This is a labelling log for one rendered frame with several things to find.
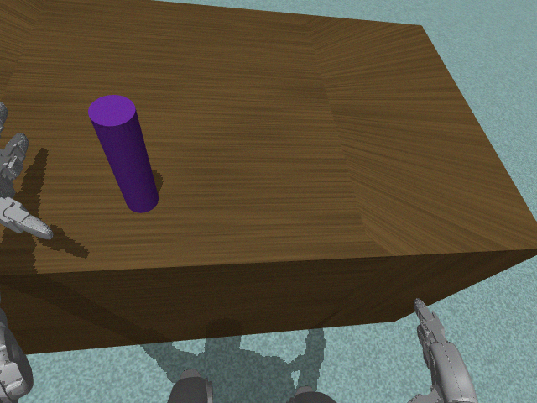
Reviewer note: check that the can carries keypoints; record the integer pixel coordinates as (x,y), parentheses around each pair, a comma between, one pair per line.
(116,123)

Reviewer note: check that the left robot hand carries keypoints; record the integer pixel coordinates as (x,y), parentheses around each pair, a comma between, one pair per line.
(13,214)

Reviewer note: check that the left robot arm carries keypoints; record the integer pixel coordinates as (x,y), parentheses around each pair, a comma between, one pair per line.
(16,377)

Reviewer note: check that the right robot hand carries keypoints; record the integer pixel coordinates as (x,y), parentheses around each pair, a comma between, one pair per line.
(451,381)

